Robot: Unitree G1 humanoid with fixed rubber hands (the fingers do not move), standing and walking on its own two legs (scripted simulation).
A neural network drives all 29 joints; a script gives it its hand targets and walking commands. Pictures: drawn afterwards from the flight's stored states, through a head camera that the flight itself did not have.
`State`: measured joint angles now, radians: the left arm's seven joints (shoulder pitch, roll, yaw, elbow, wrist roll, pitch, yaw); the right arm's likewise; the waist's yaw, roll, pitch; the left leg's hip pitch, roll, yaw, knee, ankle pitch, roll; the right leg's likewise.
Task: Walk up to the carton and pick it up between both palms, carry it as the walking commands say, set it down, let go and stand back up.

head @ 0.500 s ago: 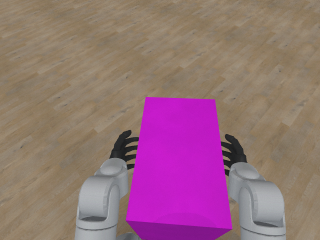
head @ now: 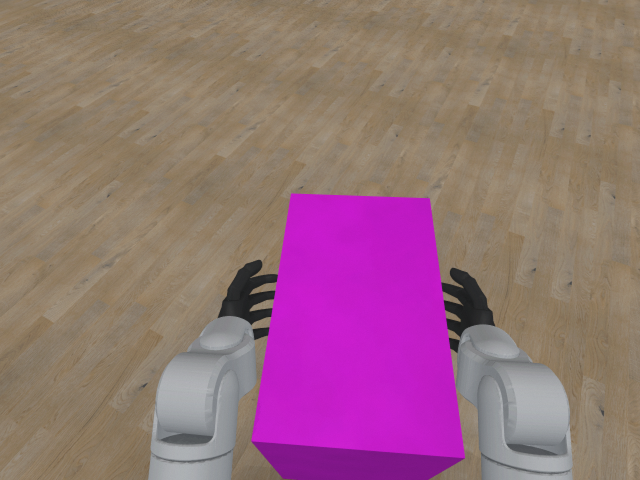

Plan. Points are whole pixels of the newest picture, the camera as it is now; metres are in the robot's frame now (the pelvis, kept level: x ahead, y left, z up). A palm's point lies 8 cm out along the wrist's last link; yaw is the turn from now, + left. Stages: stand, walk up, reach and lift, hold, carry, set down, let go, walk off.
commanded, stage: carry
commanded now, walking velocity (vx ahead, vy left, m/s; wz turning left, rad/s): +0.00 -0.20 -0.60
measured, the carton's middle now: (352, 345) +0.28 -0.02 +0.01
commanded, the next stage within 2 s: none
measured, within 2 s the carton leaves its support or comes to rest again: neither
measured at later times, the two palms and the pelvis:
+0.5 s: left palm (428, 364) +0.22 -0.08 +0.11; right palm out of the picture +0.18 -0.33 +0.11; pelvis -0.05 -0.15 +0.01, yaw -10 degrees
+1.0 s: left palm out of the picture +0.12 -0.15 +0.12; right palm out of the picture +0.07 -0.40 +0.11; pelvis -0.15 -0.21 +0.03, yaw -10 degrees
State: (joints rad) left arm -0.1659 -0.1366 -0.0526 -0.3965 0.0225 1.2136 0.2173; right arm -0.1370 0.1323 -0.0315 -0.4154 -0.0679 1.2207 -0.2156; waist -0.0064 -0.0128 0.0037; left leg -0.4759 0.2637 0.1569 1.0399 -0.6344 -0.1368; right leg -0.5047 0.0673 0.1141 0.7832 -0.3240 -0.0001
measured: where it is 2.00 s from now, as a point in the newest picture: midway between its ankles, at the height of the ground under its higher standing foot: outside the picture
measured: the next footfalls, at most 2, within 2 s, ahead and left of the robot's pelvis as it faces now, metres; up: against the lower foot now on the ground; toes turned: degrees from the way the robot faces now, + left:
left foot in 0.20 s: +0.00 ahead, +0.02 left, +0.00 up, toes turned +4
right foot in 0.46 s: +0.01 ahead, -0.24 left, +0.00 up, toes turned +0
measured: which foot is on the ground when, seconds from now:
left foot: up 0.00-0.18, down 0.20-0.46, up 0.48-0.92, down 0.94-1.00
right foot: down 0.00-0.24, up 0.26-0.44, down 0.46-0.96, up 0.98-1.00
